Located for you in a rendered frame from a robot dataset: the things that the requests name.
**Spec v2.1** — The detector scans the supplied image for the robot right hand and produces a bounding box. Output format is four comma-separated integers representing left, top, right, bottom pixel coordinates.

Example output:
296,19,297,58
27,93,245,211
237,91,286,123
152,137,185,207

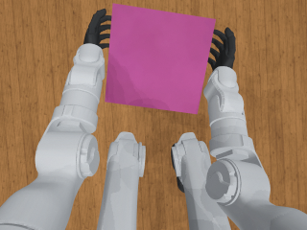
207,27,236,72

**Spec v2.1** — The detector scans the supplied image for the carton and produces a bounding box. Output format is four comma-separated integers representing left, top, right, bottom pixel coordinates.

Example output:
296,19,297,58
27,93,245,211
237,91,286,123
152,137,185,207
105,3,216,114

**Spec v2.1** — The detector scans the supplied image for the robot left upper arm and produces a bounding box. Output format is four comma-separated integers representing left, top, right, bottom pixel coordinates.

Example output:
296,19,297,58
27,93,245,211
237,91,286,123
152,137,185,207
0,131,100,230

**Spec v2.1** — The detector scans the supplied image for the right robot forearm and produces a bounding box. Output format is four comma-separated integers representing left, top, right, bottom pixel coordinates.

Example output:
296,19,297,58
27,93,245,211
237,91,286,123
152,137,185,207
203,66,265,171

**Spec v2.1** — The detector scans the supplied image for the robot left hand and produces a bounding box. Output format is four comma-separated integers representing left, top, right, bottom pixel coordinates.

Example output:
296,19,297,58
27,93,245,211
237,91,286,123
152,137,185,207
83,9,112,49

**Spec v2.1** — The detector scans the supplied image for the left robot forearm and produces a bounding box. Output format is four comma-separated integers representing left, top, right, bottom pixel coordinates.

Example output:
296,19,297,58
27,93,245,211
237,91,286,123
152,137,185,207
35,43,106,170

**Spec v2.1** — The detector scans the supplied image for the robot right foot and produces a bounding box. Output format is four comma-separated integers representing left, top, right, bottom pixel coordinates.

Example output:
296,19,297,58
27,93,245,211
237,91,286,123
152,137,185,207
171,144,185,193

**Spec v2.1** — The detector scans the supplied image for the right robot thigh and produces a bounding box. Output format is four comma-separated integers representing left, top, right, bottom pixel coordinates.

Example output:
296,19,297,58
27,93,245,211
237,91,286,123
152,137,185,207
172,138,231,230

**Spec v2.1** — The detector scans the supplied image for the robot right upper arm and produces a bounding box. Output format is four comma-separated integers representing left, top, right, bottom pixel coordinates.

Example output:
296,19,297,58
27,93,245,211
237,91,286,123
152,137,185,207
205,158,307,230

